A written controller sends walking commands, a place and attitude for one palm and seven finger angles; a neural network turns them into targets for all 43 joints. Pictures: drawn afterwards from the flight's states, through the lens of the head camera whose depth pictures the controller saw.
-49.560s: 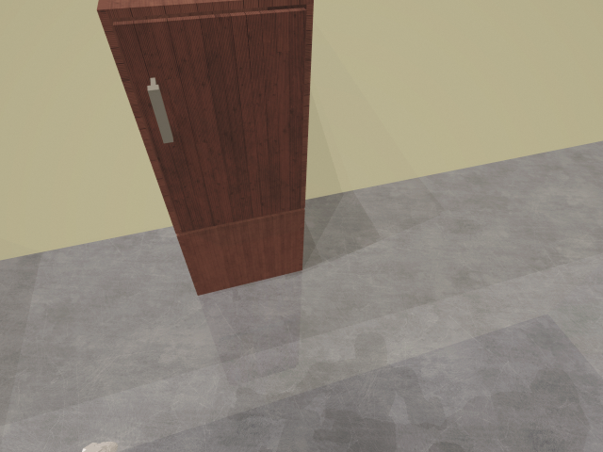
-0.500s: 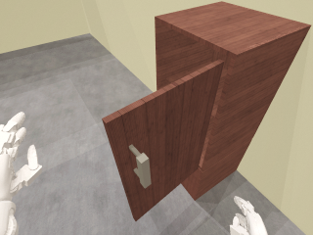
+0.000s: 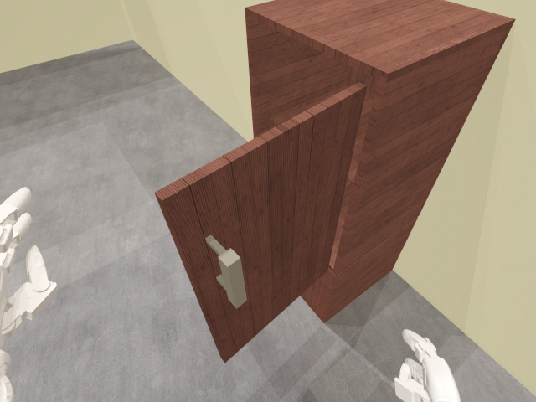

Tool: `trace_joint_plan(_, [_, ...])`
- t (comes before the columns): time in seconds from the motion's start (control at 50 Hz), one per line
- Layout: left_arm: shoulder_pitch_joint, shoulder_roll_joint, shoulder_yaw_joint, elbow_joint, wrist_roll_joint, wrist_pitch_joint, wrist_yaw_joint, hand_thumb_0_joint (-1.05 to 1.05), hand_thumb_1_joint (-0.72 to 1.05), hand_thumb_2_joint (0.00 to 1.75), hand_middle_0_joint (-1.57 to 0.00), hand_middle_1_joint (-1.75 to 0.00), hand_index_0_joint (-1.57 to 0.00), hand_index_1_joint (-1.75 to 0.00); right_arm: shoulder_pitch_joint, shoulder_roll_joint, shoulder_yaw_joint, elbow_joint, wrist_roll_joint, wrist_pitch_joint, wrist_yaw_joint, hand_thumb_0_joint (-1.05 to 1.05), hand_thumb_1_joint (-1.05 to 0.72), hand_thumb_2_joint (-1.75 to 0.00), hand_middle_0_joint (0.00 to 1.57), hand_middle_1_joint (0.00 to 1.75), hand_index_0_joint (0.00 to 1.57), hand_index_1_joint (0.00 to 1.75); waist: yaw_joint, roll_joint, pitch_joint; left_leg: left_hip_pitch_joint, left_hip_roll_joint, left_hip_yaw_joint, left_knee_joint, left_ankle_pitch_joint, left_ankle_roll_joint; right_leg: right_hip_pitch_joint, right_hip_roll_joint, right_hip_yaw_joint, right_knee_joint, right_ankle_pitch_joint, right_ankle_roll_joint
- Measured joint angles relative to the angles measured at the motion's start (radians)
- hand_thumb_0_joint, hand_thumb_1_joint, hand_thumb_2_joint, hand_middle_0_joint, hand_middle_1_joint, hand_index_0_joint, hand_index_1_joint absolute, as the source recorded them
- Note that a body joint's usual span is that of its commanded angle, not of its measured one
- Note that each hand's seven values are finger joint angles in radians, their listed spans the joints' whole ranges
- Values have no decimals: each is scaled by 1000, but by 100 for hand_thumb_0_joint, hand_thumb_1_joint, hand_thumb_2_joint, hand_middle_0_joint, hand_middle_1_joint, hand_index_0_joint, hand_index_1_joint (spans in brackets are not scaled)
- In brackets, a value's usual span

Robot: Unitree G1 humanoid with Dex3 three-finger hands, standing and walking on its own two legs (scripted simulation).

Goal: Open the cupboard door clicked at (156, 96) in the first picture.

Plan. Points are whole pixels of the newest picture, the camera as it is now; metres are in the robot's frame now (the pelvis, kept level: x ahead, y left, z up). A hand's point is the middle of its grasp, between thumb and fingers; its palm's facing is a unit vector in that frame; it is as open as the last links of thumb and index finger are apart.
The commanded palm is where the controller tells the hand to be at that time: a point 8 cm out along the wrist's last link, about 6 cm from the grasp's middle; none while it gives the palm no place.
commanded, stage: step back with the hand held close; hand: left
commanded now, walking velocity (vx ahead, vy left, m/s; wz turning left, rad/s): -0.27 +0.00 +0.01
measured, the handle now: (225, 271) +0.29 +0.10 +0.04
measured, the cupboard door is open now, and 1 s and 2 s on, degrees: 96 96 96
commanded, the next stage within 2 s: stop stepping back and stand still in 0.98 s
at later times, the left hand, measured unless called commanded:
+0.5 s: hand out of the picture +0.12 +0.30 +0.15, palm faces +0.45 -0.74 -0.51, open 7.4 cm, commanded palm +0.06 +0.33 +0.17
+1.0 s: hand out of the picture +0.04 +0.29 +0.17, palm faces +0.42 -0.80 -0.42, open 7.4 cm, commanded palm -0.02 +0.33 +0.17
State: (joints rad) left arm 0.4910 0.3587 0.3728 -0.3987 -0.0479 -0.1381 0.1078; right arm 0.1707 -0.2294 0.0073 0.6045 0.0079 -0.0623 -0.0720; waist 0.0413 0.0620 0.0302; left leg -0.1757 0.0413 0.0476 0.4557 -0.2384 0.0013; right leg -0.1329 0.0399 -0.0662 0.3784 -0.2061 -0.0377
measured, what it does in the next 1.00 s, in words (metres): walks backwards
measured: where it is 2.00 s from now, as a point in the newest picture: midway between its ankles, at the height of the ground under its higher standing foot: outside the picture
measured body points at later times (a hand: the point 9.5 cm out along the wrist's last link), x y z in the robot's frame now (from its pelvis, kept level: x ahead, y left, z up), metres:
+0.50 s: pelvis -0.07 +0.03 -0.02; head -0.05 +0.04 +0.43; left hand +0.09 +0.33 +0.18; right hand +0.10 -0.21 -0.10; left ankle +0.01 +0.12 -0.74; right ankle -0.01 -0.09 -0.74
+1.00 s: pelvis -0.16 +0.03 +0.00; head -0.13 +0.06 +0.45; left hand +0.02 +0.33 +0.19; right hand +0.02 -0.18 -0.08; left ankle -0.06 +0.13 -0.74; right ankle -0.24 -0.10 -0.69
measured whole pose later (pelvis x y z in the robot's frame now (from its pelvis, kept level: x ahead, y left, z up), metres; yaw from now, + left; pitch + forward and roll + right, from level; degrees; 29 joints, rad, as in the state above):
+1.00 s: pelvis -0.16 +0.03 +0.00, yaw -1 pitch +1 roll -4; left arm 0.53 0.42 0.43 -0.59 -0.05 -0.19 0.17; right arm 0.17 -0.14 0.01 0.63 -0.01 -0.15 -0.04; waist 0.02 0.00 0.04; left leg -0.39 0.07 0.03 0.41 -0.05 0.03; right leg -0.30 0.05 -0.01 0.86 -0.51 0.02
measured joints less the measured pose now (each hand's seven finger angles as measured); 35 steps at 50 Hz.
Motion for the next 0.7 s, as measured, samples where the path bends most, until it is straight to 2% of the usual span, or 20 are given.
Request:
trace_joint_plan(0.22, [75,65,16,-95,6,-1,15,2,89,90,-21,-30,-22,-30,-1,-3,-30,-55,12,47,-15,1,-91,-90,20,30,20,30,-32,-47,22,-87,-22,36,32,26,28,-118,-27,33,78,13,25])
trace_joint_plan(0.4, [77,66,54,-135,28,-43,39,2,89,90,-21,-30,-22,-30,39,10,-18,-69,8,16,-14,1,-91,-90,20,30,20,30,-33,-65,26,-172,-35,32,106,36,53,-197,-43,28,149,22,39])
trace_joint_plan(0.48, [48,58,66,-130,46,-59,43,2,89,90,-21,-30,-22,-30,59,22,-13,-64,3,-9,-13,1,-90,-90,20,30,20,30,-36,-67,38,-205,-50,13,147,36,60,-222,-29,56,213,-1,44])
trace_joint_plan(0.56, [33,43,80,-126,52,-73,42,2,89,90,-21,-30,-22,-30,61,31,-10,-44,0,-23,-7,1,-90,-90,20,30,20,30,-28,-58,47,-237,-51,-1,191,24,58,-238,-17,68,252,-18,38])
trace_joint_plan(0.64, [38,19,61,-145,41,-75,52,2,89,90,-21,-30,-22,-30,49,34,-11,-12,-5,-21,7,1,-90,-90,20,30,20,30,-20,-66,37,-287,-59,-18,310,-124,28,-258,-20,67,239,4,31])
trace_joint_plan(0.68, [34,13,42,-155,39,-73,56,1,89,90,-21,-30,-22,-30,41,32,-11,5,-7,-14,10,1,-90,-90,20,30,20,30,-19,-82,33,-273,-60,-25,354,-154,20,-264,-27,72,228,20,36])
trace_joint_plan(0.7, [32,15,38,-161,39,-71,57,1,89,90,-21,-30,-22,-30,39,31,-9,7,-7,-10,9,1,-90,-90,20,30,20,30,-22,-90,30,-244,-56,-27,319,-151,17,-270,-31,73,225,27,41])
